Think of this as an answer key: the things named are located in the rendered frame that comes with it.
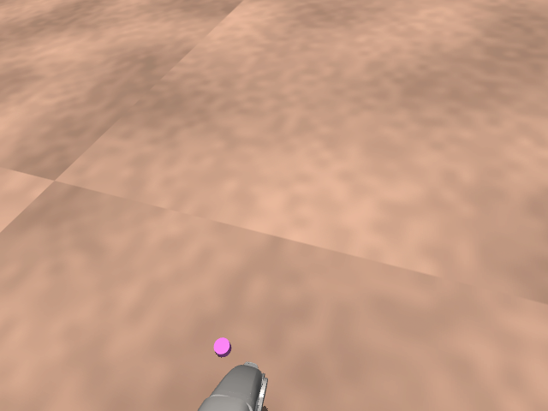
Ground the tin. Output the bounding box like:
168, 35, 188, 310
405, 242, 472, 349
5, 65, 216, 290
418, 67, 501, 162
214, 337, 231, 357

